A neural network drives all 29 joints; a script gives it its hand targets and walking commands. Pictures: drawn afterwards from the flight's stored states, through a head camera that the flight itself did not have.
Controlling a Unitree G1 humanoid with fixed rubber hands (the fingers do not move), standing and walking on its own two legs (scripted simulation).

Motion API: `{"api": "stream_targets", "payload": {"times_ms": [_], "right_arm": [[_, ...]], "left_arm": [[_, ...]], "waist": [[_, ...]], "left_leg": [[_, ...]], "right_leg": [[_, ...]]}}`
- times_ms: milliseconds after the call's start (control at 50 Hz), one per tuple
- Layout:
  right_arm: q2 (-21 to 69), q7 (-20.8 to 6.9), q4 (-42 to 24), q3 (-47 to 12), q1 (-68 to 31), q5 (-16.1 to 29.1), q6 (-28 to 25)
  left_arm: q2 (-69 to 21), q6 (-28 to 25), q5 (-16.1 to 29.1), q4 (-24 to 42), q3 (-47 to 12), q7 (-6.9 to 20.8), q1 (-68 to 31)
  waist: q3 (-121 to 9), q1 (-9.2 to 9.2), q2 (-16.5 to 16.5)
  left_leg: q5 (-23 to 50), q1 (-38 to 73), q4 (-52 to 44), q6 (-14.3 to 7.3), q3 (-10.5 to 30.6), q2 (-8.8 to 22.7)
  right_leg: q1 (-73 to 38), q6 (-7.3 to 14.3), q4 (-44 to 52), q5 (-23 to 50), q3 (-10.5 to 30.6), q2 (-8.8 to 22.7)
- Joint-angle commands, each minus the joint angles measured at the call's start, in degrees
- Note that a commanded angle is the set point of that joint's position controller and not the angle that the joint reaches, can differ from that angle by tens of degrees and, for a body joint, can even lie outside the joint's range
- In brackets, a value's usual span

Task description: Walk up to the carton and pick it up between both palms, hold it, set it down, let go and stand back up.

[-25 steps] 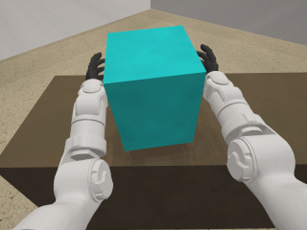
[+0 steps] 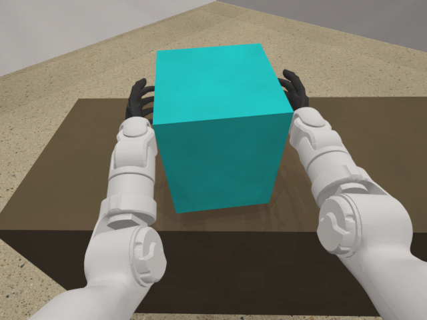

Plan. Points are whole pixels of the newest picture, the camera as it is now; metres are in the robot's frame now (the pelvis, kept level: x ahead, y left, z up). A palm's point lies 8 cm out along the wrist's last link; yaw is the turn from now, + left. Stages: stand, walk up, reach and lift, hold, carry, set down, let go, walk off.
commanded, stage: set down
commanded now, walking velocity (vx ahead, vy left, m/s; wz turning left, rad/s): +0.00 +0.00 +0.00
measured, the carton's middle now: (216, 131) +0.44 +0.02 +0.13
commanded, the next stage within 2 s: none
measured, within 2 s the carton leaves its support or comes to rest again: neither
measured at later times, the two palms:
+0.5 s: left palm (143, 131) +0.42 +0.16 +0.15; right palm (291, 118) +0.45 -0.13 +0.16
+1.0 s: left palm (149, 140) +0.43 +0.16 +0.12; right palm (289, 125) +0.46 -0.13 +0.13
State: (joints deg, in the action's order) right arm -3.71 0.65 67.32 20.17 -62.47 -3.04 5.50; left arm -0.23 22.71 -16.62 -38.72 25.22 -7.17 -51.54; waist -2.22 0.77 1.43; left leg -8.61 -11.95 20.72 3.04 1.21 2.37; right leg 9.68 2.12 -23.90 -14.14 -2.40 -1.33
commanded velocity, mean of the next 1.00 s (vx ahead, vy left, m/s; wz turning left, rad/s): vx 0.00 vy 0.00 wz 0.00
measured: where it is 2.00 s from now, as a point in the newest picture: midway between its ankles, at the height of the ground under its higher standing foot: outside the picture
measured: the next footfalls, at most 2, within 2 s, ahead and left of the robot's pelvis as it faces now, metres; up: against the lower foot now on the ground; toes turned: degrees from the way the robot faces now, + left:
none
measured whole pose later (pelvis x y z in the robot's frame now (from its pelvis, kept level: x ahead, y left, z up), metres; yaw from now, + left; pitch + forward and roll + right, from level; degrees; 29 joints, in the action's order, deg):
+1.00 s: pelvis +0.02 +0.00 +0.00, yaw -1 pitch +7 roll +1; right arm -3.3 -3.3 67.4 27.6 -59.4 -12.2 -0.2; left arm -5.4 15.3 -19.2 -38.7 27.7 -9.4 -47.2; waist -4.2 -1.1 1.4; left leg -8.6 -18.6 20.3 3.2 0.4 2.4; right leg 16.7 2.3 -23.9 -14.3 -1.7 -1.3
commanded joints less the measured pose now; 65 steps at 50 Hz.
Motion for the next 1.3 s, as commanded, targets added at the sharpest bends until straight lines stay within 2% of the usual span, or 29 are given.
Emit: {"api": "stream_targets", "payload": {"times_ms": [0, 180, 300, 460, 580, 800, 920, 1020, 1280], "right_arm": [[23.61, -10.20, -5.85, -5.81, -34.95, -2.64, -5.06], [23.75, -10.94, -5.52, -4.72, -33.58, -4.62, -6.56], [22.84, -11.56, -4.66, -3.82, -33.16, -5.80, -7.34], [21.44, -12.20, -3.06, -1.34, -32.15, -8.39, -7.95], [21.39, -12.67, -1.79, -0.26, -30.95, -9.52, -7.74], [22.81, -12.91, -2.00, -0.29, -29.57, -10.88, -9.58], [23.27, -12.99, -1.58, -0.11, -28.13, -11.72, -10.16], [23.56, -13.04, -2.20, -0.40, -28.24, -11.80, -11.38], [23.32, -13.29, -1.15, 1.43, -25.73, -13.94, -12.04]], "left_arm": [[-27.86, -5.01, 0.35, 4.71, -10.67, 3.03, -40.69], [-29.04, -6.84, -0.23, 5.74, -10.54, 2.35, -39.38], [-29.66, -7.65, -0.70, 5.90, -10.52, 1.47, -39.02], [-30.33, -8.38, -1.35, 5.17, -10.02, 0.92, -38.34], [-30.10, -8.45, -2.32, 4.54, -8.54, 1.01, -36.94], [-31.32, -10.48, -2.66, 5.45, -8.93, 0.72, -35.08], [-31.81, -11.36, -3.13, 5.64, -8.86, 0.83, -34.45], [-32.48, -12.46, -3.20, 6.07, -9.55, 0.68, -33.81], [-31.93, -13.84, -4.43, 5.37, -8.17, 0.93, -31.76]], "waist": [[-32.51, -7.07, -2.86], [-36.28, -7.97, -2.87], [-37.35, -8.63, -3.31], [-37.43, -8.33, -3.18], [-36.18, -8.94, -2.79], [-40.05, -9.16, -2.50], [-39.84, -9.08, -2.29], [-41.42, -9.36, -2.89], [-39.40, -9.00, -2.68]], "left_leg": [[17.77, 14.77, -1.16, -0.95, -6.35, -1.23], [22.03, 15.12, 0.12, -0.70, -6.60, -1.09], [24.04, 16.41, 0.96, -0.49, -6.57, -0.50], [25.37, 17.33, 1.42, -0.29, -6.66, -0.04], [25.31, 16.22, 1.06, -0.72, -7.05, -0.07], [29.47, 15.37, 2.51, -0.42, -7.58, -0.12], [29.25, 15.15, 2.44, -0.58, -7.75, 0.10], [32.10, 15.89, 3.38, -0.17, -7.69, 0.25], [30.25, 14.96, 2.66, -0.47, -8.11, 0.38]], "right_leg": [[-0.08, -5.50, 6.35, 19.21, -3.18, -1.13], [0.16, -5.36, 5.20, 23.50, -3.02, -1.01], [3.14, -4.83, 5.41, 22.68, -3.12, -1.11], [5.92, -4.30, 5.95, 21.46, -3.44, -1.14], [5.77, -4.42, 5.77, 22.41, -3.13, -0.89], [4.46, -4.37, 4.07, 28.72, -3.06, -0.96], [5.00, -4.21, 4.18, 28.53, -3.06, -0.93], [5.94, -4.02, 3.87, 29.89, -3.15, -1.13], [6.43, -3.92, 4.41, 28.18, -3.22, -0.80]]}}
